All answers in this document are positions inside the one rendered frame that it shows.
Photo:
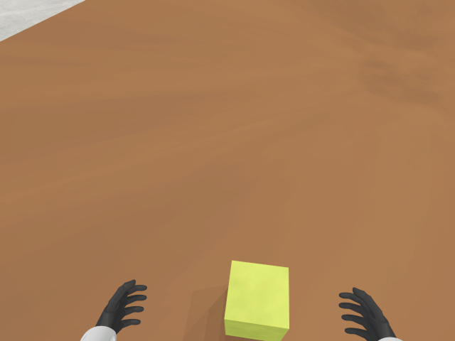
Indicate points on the robot left hand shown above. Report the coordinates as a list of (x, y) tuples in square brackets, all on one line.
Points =
[(115, 309)]

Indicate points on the robot right hand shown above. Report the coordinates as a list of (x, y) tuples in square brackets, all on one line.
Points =
[(376, 325)]

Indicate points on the carton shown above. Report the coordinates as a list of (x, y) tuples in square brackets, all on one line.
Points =
[(257, 301)]

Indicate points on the robot left forearm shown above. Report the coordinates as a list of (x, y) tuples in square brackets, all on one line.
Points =
[(100, 333)]

